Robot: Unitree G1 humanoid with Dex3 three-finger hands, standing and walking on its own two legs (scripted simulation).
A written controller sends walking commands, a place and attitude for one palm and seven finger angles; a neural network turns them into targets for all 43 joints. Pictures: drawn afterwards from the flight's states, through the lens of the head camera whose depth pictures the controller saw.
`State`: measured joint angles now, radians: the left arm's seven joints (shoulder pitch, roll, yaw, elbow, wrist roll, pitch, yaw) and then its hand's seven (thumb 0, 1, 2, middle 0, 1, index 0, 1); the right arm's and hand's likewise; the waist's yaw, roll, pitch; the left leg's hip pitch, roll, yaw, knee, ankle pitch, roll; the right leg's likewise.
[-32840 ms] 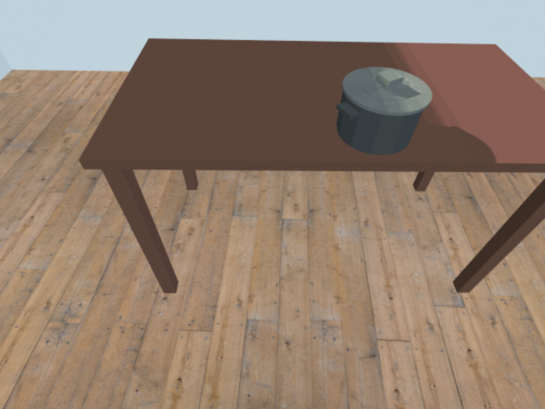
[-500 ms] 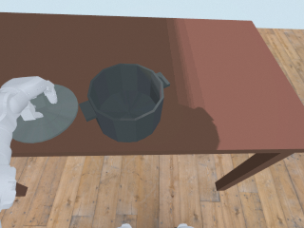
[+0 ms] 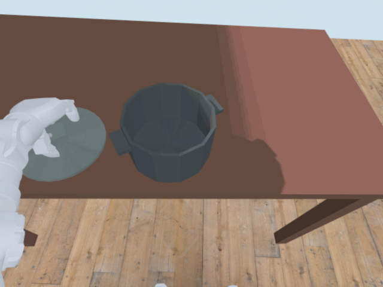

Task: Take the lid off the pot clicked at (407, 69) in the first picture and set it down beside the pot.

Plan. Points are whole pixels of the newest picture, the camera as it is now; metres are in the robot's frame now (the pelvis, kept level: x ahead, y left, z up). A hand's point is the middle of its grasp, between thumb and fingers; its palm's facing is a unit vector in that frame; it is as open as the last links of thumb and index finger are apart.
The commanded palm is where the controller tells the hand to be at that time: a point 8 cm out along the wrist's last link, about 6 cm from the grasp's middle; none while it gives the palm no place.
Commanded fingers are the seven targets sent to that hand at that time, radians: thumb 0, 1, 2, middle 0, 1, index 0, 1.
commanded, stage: raise the empty hand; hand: left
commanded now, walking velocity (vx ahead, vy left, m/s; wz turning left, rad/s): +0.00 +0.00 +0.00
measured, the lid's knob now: (55, 134) +0.44 +0.31 +0.02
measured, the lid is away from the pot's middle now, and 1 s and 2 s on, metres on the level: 0.26 0.26 0.26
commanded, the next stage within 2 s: draw the hand back to the body in 1.36 s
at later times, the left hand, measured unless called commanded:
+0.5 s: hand (48, 121) +0.43 +0.30 +0.08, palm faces -0.35 -0.06 -0.93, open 11.0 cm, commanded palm +0.42 +0.29 +0.14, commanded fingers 0.00 -0.04 0.70 -0.37 -0.82 -0.37 -0.82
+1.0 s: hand (39, 102) +0.43 +0.29 +0.13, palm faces -0.32 -0.05 -0.94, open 11.0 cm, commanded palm +0.43 +0.29 +0.20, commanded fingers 0.00 -0.04 0.70 -0.37 -0.82 -0.37 -0.82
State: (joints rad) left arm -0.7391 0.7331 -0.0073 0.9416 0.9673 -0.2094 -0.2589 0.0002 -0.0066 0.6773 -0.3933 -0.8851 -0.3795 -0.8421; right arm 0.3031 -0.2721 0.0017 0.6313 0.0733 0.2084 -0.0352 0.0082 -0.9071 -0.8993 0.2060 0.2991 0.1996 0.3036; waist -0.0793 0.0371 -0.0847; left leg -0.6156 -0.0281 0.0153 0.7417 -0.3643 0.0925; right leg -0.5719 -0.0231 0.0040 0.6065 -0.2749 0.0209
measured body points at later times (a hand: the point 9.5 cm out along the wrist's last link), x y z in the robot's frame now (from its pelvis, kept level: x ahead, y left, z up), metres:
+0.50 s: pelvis +0.00 +0.01 +0.01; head +0.06 +0.02 +0.45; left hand +0.44 +0.30 +0.13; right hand +0.07 -0.25 -0.11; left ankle -0.01 +0.05 -0.72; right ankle +0.01 -0.18 -0.71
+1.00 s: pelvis +0.00 +0.00 +0.02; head +0.05 +0.01 +0.46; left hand +0.44 +0.29 +0.18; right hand +0.10 -0.26 -0.10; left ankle -0.01 +0.05 -0.72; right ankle +0.01 -0.18 -0.71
